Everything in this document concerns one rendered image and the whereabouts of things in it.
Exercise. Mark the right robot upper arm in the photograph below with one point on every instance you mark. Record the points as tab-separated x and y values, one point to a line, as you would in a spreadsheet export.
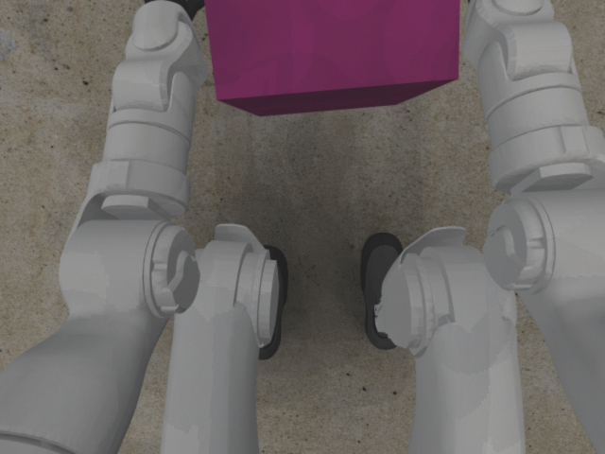
549	247

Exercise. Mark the robot left forearm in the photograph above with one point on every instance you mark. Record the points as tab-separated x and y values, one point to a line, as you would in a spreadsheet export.
142	175

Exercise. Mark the left robot hand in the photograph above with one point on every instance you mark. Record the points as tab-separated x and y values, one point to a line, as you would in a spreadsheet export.
190	6

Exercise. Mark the robot right forearm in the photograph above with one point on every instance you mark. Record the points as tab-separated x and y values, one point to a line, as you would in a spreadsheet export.
531	98

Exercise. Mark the robot right shin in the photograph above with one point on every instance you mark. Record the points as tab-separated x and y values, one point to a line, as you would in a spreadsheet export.
443	236

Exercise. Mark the right robot thigh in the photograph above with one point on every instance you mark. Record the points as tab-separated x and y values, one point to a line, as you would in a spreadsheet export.
445	308

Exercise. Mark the left robot upper arm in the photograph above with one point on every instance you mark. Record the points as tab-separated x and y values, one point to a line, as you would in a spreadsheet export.
76	391

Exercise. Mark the carton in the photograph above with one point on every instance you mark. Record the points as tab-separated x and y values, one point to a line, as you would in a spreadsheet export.
275	57

